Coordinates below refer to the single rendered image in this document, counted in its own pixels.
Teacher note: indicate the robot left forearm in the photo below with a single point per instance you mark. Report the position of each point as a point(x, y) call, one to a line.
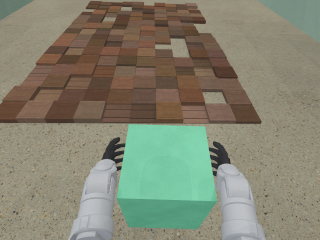
point(94, 221)

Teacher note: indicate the carton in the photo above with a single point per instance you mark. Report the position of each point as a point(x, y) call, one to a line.
point(166, 178)

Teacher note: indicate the right robot hand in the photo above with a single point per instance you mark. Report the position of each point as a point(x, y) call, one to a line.
point(221, 158)

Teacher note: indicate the robot right forearm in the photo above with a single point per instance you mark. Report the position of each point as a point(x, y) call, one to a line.
point(239, 215)

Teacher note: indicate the left robot hand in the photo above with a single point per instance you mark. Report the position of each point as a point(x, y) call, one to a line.
point(111, 154)

